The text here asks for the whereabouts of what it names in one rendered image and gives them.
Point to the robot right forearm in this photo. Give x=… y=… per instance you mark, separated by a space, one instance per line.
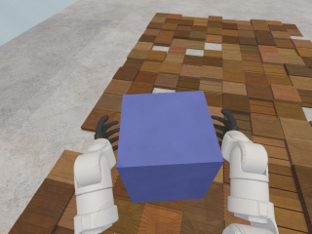
x=249 y=188

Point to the right robot upper arm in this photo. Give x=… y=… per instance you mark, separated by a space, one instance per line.
x=237 y=228

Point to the robot left hand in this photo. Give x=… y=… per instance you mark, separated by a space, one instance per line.
x=101 y=130

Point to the robot left forearm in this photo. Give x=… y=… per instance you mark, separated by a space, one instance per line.
x=92 y=181

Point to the robot right hand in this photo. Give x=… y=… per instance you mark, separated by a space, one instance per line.
x=230 y=124

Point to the carton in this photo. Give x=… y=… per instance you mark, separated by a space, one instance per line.
x=167 y=148

